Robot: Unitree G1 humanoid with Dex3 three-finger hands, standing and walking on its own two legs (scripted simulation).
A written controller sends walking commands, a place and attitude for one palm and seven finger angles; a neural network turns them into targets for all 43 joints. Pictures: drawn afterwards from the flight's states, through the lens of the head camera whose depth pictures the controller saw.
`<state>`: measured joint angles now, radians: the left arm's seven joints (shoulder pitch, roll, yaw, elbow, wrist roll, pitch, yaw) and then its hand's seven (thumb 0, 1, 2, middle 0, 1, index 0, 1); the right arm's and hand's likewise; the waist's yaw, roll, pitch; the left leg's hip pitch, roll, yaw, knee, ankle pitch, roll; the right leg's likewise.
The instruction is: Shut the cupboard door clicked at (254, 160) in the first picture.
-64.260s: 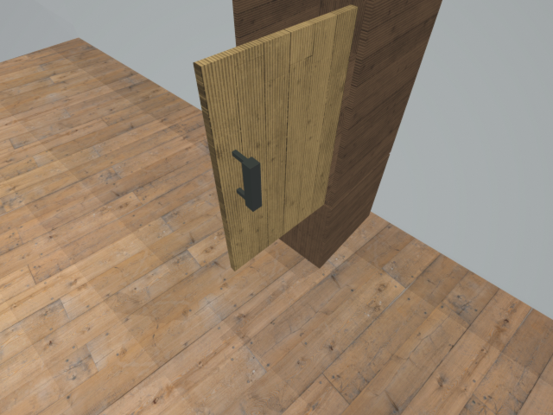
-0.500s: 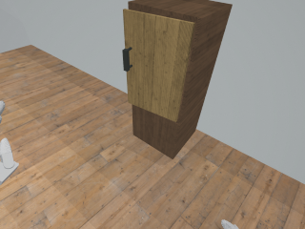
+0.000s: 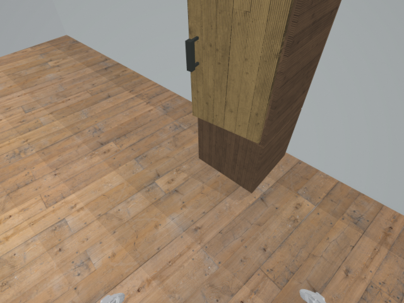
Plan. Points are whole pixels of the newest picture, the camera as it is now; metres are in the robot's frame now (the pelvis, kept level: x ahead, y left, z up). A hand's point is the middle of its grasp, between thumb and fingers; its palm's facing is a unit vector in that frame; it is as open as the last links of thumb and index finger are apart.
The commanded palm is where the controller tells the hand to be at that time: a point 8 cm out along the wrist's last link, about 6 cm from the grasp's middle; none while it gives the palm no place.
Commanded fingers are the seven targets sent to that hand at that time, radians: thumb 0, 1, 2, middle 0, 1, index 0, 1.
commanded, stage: let the arm hang, fingers relaxed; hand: left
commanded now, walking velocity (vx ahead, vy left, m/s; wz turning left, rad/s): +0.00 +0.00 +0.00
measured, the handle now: (193, 53) +1.00 +0.05 +0.02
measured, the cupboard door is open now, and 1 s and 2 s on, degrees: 7 7 7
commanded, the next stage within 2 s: look to check the result in 0.86 s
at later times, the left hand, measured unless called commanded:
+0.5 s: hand out of the picture -0.03 +0.19 -0.16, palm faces +0.00 -0.98 -0.18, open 7.4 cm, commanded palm none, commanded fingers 0.00 0.90 0.90 -0.20 -0.30 -0.20 -0.30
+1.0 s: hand out of the picture -0.03 +0.19 -0.16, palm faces -0.01 -0.99 -0.16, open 7.4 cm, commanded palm none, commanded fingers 0.00 0.90 0.90 -0.20 -0.30 -0.20 -0.30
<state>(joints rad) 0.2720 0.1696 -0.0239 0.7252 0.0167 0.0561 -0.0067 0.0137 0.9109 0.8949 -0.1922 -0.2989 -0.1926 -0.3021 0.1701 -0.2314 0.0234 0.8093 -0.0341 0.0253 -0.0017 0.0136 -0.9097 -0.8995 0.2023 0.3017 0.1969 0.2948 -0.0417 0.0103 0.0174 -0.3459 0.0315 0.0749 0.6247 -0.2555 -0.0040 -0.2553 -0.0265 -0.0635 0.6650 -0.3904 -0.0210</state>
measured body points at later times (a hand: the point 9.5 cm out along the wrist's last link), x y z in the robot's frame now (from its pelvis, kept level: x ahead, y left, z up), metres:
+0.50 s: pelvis +0.01 +0.02 +0.02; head +0.01 +0.03 +0.47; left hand -0.03 +0.24 -0.14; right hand -0.02 -0.19 -0.14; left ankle +0.05 +0.12 -0.72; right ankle -0.02 -0.10 -0.72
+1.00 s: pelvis +0.00 +0.03 +0.02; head +0.00 +0.04 +0.47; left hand -0.03 +0.24 -0.14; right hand -0.04 -0.17 -0.14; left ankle +0.05 +0.12 -0.72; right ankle -0.02 -0.10 -0.72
